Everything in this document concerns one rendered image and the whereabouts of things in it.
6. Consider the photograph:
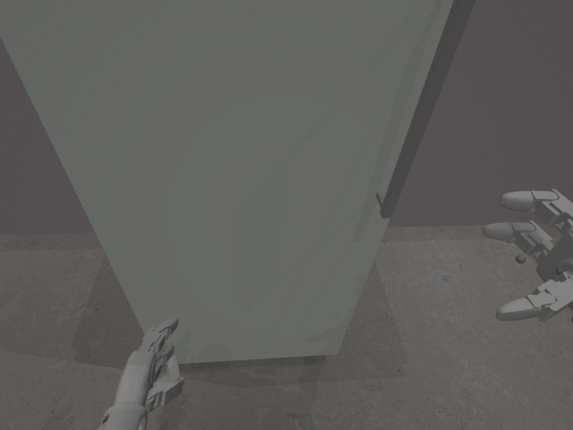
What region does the handle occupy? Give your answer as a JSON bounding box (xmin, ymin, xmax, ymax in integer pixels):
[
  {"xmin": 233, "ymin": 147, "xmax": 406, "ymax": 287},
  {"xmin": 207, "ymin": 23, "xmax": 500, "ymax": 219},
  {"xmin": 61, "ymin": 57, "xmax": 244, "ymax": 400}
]
[{"xmin": 376, "ymin": 0, "xmax": 476, "ymax": 219}]

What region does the robot left hand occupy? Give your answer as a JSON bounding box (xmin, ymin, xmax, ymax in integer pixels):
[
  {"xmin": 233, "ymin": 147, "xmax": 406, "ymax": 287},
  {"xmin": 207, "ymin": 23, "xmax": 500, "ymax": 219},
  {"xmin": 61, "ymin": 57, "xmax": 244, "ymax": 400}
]
[{"xmin": 114, "ymin": 316, "xmax": 184, "ymax": 414}]

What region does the robot left forearm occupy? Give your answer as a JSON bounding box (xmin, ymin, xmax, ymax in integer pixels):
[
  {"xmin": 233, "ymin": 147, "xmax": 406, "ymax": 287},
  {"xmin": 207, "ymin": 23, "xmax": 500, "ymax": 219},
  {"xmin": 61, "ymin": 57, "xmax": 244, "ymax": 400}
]
[{"xmin": 97, "ymin": 402, "xmax": 148, "ymax": 430}]

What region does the robot right hand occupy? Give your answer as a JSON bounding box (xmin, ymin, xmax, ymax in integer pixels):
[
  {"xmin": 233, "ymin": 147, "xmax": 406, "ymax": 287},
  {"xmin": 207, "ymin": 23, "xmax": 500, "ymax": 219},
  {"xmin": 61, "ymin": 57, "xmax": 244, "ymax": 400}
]
[{"xmin": 482, "ymin": 189, "xmax": 573, "ymax": 323}]

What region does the fridge door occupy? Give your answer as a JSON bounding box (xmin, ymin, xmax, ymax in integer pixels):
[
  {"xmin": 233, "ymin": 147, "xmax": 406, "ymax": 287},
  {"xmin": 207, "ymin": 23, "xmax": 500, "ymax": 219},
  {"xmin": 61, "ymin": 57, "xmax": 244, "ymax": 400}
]
[{"xmin": 0, "ymin": 0, "xmax": 454, "ymax": 365}]

